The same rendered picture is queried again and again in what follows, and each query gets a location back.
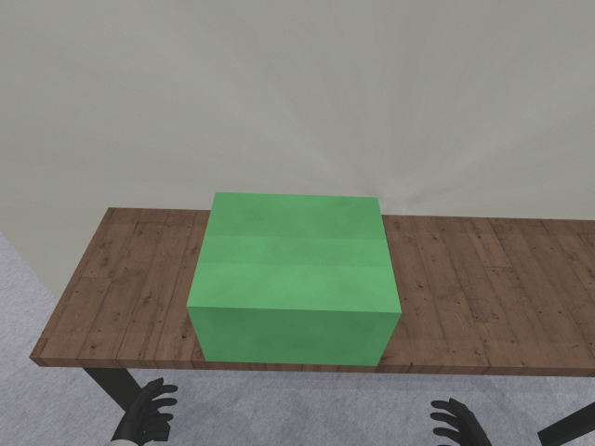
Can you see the table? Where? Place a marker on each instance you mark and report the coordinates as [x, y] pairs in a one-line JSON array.
[[479, 296]]

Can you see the carton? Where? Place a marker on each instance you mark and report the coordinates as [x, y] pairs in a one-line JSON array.
[[286, 278]]

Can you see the left robot hand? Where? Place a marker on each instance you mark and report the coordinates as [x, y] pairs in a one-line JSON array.
[[136, 419]]

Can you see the right robot hand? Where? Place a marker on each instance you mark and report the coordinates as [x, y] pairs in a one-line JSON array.
[[470, 431]]

